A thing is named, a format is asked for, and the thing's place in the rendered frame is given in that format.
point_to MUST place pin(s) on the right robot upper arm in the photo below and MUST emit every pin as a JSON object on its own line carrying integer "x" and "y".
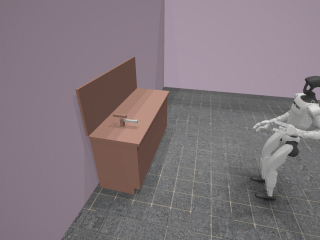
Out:
{"x": 297, "y": 94}

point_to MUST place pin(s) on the right robot forearm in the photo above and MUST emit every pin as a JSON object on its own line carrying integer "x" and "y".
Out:
{"x": 280, "y": 118}

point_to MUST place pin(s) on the robot right hand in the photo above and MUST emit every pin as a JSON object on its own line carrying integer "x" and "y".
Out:
{"x": 265, "y": 123}

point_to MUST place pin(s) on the left robot upper arm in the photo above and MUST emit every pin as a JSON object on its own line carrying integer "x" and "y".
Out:
{"x": 314, "y": 112}

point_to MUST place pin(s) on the robot right shin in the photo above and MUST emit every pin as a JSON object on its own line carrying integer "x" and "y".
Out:
{"x": 263, "y": 166}

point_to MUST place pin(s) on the tap lever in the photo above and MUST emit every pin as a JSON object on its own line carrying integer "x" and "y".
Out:
{"x": 129, "y": 120}

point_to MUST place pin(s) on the counter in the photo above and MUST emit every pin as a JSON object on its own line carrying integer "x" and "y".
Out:
{"x": 123, "y": 151}

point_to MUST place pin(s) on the left robot forearm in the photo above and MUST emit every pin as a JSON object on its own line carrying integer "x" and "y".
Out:
{"x": 312, "y": 135}

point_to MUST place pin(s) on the robot left hand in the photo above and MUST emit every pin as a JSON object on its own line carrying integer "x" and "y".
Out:
{"x": 287, "y": 129}

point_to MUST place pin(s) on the robot right foot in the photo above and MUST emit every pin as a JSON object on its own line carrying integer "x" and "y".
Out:
{"x": 258, "y": 178}

